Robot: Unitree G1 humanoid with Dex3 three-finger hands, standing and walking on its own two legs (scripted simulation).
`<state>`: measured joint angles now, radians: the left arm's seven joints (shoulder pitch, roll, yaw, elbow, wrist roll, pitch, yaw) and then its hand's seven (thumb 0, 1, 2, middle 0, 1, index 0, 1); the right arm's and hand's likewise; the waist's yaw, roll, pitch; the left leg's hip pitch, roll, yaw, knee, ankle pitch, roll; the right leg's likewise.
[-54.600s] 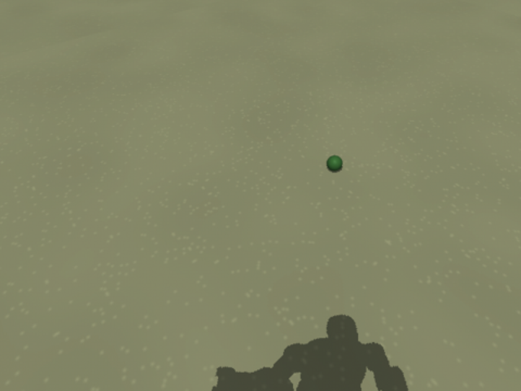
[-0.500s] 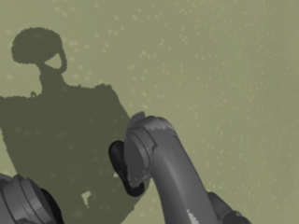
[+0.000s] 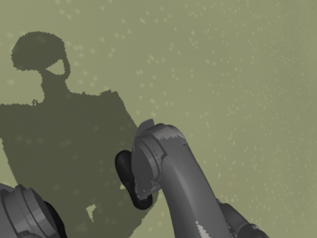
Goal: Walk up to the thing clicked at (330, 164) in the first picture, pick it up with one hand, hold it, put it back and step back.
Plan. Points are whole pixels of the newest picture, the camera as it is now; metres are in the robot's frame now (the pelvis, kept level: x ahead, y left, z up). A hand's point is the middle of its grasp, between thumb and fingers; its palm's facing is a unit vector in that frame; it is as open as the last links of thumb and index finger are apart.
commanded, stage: settle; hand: left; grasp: from above
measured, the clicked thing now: out of the picture +0.50 +0.39 -0.27
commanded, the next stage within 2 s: lift in 0.88 s
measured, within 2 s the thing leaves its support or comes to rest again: leaves its support in 0.20 s
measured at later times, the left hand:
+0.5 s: hand out of the picture +0.49 +0.41 -0.18, palm faces -0.41 -0.15 -0.90, open 11.1 cm
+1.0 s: hand out of the picture +0.49 +0.41 -0.12, palm faces -0.41 -0.13 -0.90, open 11.0 cm
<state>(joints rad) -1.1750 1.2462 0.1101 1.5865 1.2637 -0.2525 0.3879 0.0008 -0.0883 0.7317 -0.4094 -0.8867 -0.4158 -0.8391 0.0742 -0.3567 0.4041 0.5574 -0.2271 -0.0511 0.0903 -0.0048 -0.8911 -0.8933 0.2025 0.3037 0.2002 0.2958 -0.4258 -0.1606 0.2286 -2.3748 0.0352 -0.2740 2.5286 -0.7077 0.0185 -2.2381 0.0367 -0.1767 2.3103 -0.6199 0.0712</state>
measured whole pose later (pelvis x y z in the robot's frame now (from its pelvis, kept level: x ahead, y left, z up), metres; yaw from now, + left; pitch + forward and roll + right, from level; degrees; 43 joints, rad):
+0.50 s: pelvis +0.00 +0.00 +0.01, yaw +1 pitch +31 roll -17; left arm -1.15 1.19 0.14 1.37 1.25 -0.20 0.20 0.00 -0.11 0.72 -0.45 -0.88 -0.45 -0.83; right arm 0.13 -0.37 0.31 0.52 -0.19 0.01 0.11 0.00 -0.91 -0.90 0.20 0.30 0.20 0.30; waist -0.38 -0.10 0.17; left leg -2.38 0.02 -0.25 2.49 -0.69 0.02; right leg -2.24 0.02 -0.17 2.29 -0.63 0.06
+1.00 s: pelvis -0.01 +0.00 +0.02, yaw +5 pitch +34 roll -14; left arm -1.16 1.05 0.08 1.27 1.22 -0.17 0.08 0.00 -0.09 0.63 -0.49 -0.85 -0.50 -0.79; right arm 0.15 -0.33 0.22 0.50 -0.12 0.08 0.09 0.00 -0.91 -0.90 0.20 0.30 0.20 0.30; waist -0.34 -0.03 0.06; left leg -2.38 0.01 -0.18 2.40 -0.65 0.03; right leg -2.24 -0.01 -0.12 2.25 -0.62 0.05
